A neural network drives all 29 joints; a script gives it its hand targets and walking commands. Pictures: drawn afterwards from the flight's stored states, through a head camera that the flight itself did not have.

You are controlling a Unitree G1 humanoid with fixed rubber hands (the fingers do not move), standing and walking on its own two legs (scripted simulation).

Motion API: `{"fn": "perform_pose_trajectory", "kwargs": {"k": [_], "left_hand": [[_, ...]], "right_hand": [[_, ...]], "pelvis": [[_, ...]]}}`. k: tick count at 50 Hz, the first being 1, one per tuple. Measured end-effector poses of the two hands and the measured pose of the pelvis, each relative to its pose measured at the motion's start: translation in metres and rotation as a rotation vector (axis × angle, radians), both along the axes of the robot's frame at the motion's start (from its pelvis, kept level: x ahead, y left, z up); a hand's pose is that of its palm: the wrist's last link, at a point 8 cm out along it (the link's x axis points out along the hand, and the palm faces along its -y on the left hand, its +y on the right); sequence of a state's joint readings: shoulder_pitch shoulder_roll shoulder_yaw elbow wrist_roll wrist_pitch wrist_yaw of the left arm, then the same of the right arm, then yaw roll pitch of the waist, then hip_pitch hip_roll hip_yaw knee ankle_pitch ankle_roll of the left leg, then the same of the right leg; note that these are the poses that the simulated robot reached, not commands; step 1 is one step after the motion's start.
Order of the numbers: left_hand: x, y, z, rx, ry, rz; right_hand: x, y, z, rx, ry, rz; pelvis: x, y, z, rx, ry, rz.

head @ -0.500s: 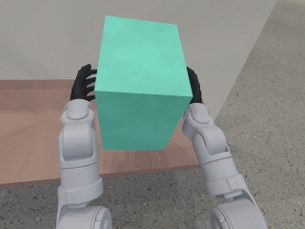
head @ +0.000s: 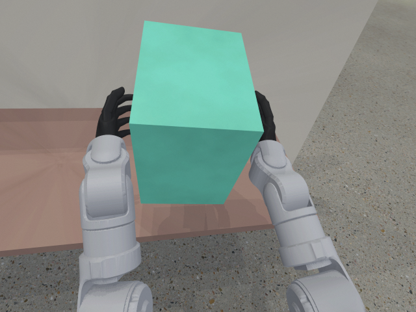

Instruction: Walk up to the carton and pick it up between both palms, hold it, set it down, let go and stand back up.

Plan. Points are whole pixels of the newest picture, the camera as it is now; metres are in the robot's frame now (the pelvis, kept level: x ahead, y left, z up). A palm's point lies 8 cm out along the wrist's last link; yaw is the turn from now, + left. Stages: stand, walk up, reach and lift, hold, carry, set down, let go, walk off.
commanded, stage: hold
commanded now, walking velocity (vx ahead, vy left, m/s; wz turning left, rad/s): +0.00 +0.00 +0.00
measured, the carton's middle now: (188, 122) +0.40 +0.01 +0.18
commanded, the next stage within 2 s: none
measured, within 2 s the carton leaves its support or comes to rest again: neither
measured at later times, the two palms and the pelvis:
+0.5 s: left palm (111, 137) +0.35 +0.14 +0.19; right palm (260, 138) +0.35 -0.11 +0.18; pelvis +0.00 +0.00 +0.00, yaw +0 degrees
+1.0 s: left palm (112, 144) +0.34 +0.14 +0.18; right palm (262, 147) +0.34 -0.12 +0.17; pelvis -0.01 +0.00 +0.00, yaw +0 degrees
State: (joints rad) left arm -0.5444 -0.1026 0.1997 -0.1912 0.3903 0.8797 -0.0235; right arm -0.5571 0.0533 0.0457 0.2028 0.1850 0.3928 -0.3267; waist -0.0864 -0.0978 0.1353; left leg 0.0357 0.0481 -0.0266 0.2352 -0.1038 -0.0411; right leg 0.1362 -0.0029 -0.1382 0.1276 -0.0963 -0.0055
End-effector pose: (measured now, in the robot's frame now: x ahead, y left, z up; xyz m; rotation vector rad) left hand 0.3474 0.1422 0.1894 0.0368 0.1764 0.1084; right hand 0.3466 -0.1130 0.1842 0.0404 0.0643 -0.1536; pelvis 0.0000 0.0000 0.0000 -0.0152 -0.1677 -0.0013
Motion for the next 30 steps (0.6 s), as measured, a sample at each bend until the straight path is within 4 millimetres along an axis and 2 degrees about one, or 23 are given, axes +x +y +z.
{"fn": "perform_pose_trajectory", "kwargs": {"k": [22,30], "left_hand": [[0.000,0.000,0.000,-0.001,0.003,0.001],[0.008,-0.001,-0.013,0.010,0.068,0.024]], "right_hand": [[0.000,0.000,-0.001,0.005,0.003,-0.001],[0.013,-0.001,-0.021,0.040,0.067,0.016]], "pelvis": [[-0.001,0.000,0.000,0.000,-0.003,0.000],[-0.005,0.000,0.000,0.002,0.002,0.007]]}}
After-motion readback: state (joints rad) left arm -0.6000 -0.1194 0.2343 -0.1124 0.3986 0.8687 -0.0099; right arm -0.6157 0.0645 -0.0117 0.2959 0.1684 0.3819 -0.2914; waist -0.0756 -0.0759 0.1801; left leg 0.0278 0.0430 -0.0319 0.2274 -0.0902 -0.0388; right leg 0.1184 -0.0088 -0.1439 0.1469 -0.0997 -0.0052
